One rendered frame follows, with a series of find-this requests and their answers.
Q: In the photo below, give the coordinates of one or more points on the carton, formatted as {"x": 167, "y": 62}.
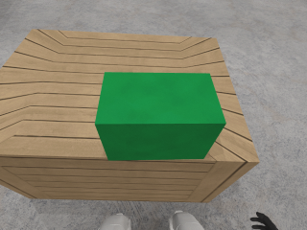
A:
{"x": 158, "y": 116}

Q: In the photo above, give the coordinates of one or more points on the right robot hand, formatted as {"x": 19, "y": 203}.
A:
{"x": 265, "y": 220}

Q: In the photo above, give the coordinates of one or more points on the right robot thigh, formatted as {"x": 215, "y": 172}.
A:
{"x": 183, "y": 221}

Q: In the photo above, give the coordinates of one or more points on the robot thigh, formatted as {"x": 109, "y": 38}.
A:
{"x": 116, "y": 222}
{"x": 183, "y": 221}

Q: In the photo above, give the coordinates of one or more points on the left robot thigh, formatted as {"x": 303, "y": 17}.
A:
{"x": 116, "y": 222}

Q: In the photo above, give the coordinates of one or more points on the pedestal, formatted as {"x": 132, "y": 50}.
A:
{"x": 50, "y": 148}

